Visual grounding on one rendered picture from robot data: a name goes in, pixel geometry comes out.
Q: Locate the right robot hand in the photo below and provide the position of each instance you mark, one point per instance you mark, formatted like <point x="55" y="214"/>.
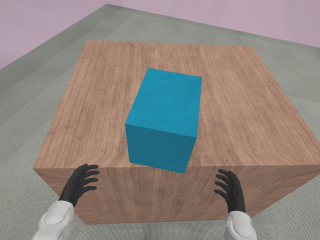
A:
<point x="234" y="196"/>

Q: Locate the carton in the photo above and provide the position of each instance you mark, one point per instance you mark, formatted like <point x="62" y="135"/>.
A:
<point x="162" y="125"/>

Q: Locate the robot right forearm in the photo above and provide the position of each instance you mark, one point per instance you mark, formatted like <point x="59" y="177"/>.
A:
<point x="239" y="227"/>

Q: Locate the robot left forearm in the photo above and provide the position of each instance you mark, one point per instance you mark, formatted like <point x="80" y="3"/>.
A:
<point x="55" y="224"/>

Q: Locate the left robot hand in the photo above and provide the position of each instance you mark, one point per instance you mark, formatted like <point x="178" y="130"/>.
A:
<point x="74" y="188"/>

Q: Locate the pedestal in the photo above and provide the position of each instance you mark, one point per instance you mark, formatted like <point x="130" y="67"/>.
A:
<point x="246" y="125"/>

